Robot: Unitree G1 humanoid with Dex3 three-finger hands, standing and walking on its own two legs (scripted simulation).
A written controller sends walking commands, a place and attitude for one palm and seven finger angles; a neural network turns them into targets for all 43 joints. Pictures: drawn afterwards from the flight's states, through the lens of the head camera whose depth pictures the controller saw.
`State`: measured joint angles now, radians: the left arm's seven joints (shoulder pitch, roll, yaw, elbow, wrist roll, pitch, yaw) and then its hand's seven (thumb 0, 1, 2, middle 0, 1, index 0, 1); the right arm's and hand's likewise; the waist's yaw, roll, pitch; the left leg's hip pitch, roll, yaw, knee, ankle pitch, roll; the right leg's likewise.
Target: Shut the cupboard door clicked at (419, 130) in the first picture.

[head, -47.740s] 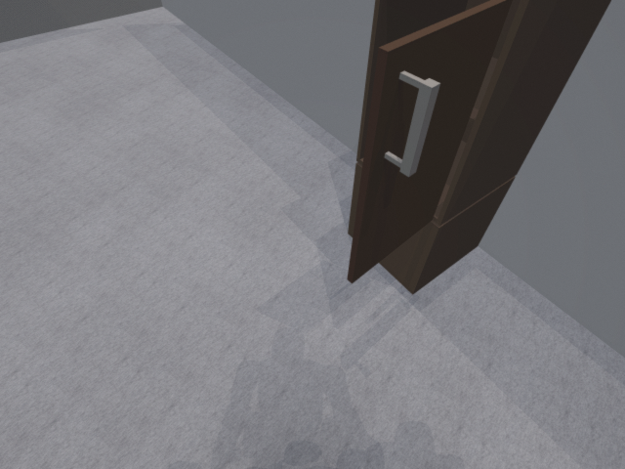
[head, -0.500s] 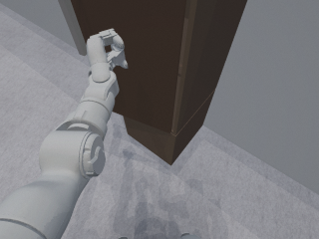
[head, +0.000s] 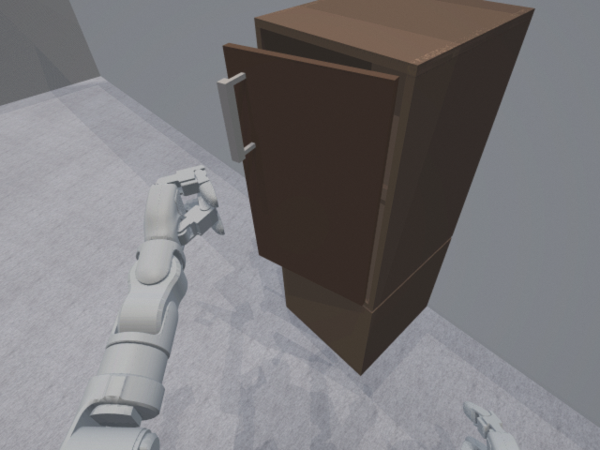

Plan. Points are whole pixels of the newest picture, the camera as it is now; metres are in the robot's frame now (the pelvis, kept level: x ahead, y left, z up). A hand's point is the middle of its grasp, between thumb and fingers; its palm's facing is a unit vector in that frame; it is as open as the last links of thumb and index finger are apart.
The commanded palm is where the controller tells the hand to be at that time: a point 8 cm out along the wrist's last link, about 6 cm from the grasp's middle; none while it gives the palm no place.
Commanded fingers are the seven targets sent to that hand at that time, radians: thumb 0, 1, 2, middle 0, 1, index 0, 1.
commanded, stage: draw the hand back to the body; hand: left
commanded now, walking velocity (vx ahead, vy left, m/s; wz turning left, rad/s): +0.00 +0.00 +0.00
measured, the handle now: (239, 118) +0.69 +0.15 +0.13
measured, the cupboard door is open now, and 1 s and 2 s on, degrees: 14 14 14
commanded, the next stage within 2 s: step back with the hand held close in 1.02 s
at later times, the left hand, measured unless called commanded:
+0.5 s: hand (87, 303) +0.23 +0.24 +0.16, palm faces +0.37 -0.87 -0.33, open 5.0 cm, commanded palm +0.18 +0.28 +0.18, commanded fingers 0.00 0.90 0.90 -0.37 -0.48 -0.37 -0.48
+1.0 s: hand (46, 327) +0.20 +0.26 +0.17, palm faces +0.47 -0.79 -0.39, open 7.4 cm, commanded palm +0.15 +0.30 +0.19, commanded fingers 0.00 0.90 0.90 -0.20 -0.30 -0.20 -0.30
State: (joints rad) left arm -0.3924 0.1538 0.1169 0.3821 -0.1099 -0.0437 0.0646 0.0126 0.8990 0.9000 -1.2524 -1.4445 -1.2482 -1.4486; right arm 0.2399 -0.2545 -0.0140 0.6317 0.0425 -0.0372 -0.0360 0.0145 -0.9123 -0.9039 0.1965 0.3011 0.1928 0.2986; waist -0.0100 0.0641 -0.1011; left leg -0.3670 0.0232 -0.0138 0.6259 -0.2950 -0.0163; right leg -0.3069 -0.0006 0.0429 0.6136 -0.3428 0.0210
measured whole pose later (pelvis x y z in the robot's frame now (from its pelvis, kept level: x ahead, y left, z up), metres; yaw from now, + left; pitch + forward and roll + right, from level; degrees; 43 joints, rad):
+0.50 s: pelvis +0.01 +0.00 +0.02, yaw +1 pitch -3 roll +0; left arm 0.29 0.31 0.24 -0.23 -0.07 -0.08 0.06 0.01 0.89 0.90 -0.64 -0.77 -0.63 -0.77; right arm 0.19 -0.20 0.06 0.62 0.01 -0.02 -0.07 0.01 -0.91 -0.90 0.20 0.30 0.20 0.30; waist 0.05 0.07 -0.01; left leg -0.15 0.01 -0.03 0.42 -0.21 -0.02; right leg -0.09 -0.02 0.02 0.42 -0.27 0.02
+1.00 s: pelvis +0.02 -0.01 +0.01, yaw +1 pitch -3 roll +0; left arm 0.45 0.33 0.33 -0.35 -0.05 -0.09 0.10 0.01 0.89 0.90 -0.22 -0.31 -0.21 -0.31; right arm 0.19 -0.21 0.02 0.63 0.00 -0.11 -0.10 0.02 -0.91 -0.90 0.20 0.30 0.20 0.30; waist 0.07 0.06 -0.02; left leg -0.15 0.02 -0.03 0.44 -0.24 -0.02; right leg -0.08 -0.01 0.02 0.43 -0.29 0.02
